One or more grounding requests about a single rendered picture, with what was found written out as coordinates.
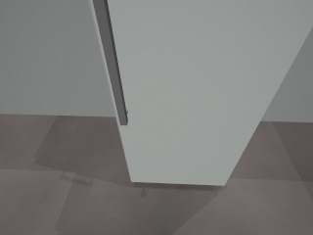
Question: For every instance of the fridge door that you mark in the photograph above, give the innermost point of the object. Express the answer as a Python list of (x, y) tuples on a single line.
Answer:
[(197, 78)]

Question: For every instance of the handle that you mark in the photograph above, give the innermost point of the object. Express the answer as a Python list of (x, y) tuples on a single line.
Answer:
[(103, 17)]

